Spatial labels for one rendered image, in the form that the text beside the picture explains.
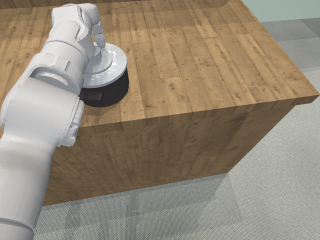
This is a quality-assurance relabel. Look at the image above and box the left robot hand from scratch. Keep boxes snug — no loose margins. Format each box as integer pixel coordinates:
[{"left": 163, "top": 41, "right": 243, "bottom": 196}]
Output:
[{"left": 77, "top": 3, "right": 106, "bottom": 56}]

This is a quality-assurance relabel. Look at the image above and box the table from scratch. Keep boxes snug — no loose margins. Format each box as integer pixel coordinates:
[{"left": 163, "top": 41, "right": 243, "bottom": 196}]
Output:
[{"left": 0, "top": 0, "right": 320, "bottom": 207}]

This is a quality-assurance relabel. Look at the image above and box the pot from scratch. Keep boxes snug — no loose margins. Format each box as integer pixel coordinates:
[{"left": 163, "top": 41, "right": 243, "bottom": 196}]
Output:
[{"left": 79, "top": 67, "right": 129, "bottom": 108}]

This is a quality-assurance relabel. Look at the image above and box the robot left upper arm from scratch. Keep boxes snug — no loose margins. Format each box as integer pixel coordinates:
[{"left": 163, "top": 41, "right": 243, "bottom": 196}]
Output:
[{"left": 0, "top": 77, "right": 85, "bottom": 240}]

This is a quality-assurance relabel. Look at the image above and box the knob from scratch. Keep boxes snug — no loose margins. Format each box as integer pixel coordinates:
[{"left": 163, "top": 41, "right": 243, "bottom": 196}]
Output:
[{"left": 89, "top": 45, "right": 102, "bottom": 63}]

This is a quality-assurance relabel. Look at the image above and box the lid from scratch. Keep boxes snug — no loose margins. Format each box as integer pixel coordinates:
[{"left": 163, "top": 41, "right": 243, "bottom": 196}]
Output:
[{"left": 82, "top": 42, "right": 127, "bottom": 88}]

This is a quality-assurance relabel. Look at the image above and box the left robot forearm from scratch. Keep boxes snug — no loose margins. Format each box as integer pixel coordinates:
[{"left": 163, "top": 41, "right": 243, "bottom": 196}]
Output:
[{"left": 0, "top": 3, "right": 96, "bottom": 131}]

